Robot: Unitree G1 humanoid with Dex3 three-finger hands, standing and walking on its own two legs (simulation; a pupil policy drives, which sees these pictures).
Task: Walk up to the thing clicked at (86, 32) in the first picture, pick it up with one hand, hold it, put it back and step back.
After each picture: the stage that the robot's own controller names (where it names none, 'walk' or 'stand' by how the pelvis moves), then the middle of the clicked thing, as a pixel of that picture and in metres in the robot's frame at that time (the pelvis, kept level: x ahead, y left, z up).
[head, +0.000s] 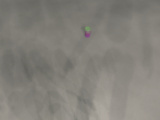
stand; (87, 32) +1.55 -0.05 -0.72
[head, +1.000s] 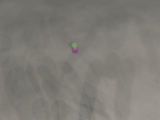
walk; (74, 48) +1.42 +0.22 -0.70
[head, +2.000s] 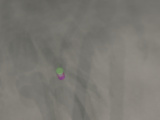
walk; (60, 73) +0.92 +0.32 -0.72
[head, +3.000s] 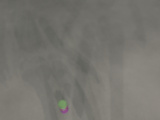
walk; (63, 106) +0.56 +0.23 -0.71
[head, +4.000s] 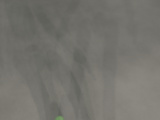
stand; out of the picture +0.41 +0.17 -0.70
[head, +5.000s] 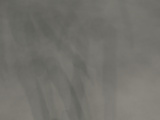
stand; out of the picture +0.35 +0.18 -0.72
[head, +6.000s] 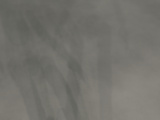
stand; out of the picture +0.35 +0.19 -0.73
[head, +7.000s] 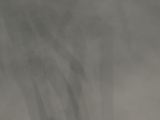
stand; out of the picture +0.35 +0.19 -0.73
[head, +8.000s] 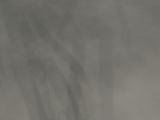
stand; out of the picture +0.35 +0.20 -0.73
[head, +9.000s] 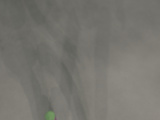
go down; (50, 117) +0.37 +0.19 -0.67
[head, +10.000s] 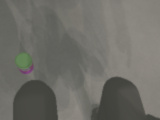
go down; (24, 63) +0.43 +0.22 -0.30
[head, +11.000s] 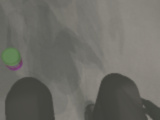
close in; (12, 59) +0.42 +0.24 -0.28
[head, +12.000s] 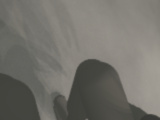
close in; out of the picture +0.41 +0.26 -0.22
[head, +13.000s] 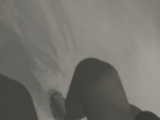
close; out of the picture +0.41 +0.27 -0.22
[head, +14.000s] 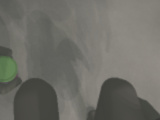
lift; (5, 72) +0.33 +0.26 -0.08
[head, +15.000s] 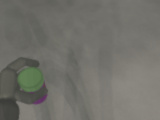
hold; (34, 86) +0.32 +0.16 +0.06
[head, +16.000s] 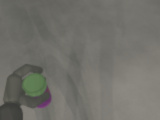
hold; (38, 91) +0.32 +0.16 +0.02
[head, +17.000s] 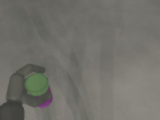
hold; (40, 91) +0.32 +0.16 +0.01
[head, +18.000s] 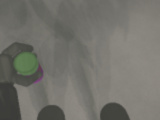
crouch; (30, 68) +0.39 +0.18 -0.06
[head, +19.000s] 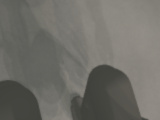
lower; out of the picture +0.42 +0.25 -0.18
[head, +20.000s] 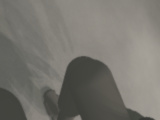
lower; out of the picture +0.43 +0.27 -0.23
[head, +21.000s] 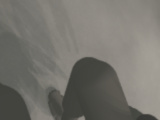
lower; out of the picture +0.42 +0.28 -0.22
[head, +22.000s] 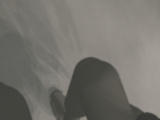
lower; out of the picture +0.42 +0.27 -0.22
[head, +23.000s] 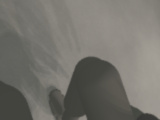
lower; out of the picture +0.42 +0.28 -0.22
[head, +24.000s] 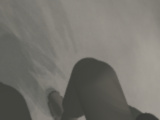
open; out of the picture +0.42 +0.26 -0.23
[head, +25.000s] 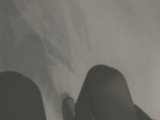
stand; out of the picture +0.42 +0.24 -0.24
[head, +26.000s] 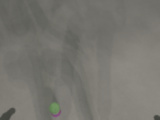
stand; (55, 110) +0.39 +0.16 -0.59
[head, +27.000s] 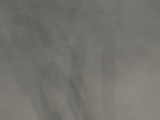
stand; out of the picture +0.38 +0.16 -0.66
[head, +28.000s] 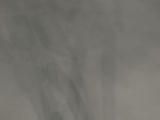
stand; out of the picture +0.38 +0.15 -0.66
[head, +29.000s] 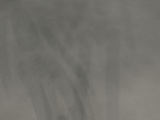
stand; out of the picture +0.40 +0.14 -0.72
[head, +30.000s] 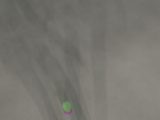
walk; (67, 107) +0.43 +0.12 -0.70
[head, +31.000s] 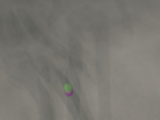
walk; (68, 90) +0.61 +0.18 -0.71
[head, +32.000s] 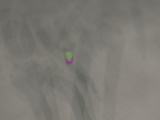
stand; (68, 58) +0.97 +0.15 -0.69
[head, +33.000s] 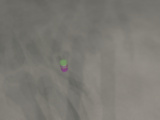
stand; (63, 65) +0.98 +0.20 -0.71
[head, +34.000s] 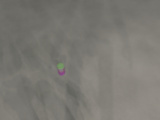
stand; (61, 69) +1.00 +0.21 -0.72
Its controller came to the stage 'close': yes
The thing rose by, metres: 0.72
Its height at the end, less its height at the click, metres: +0.00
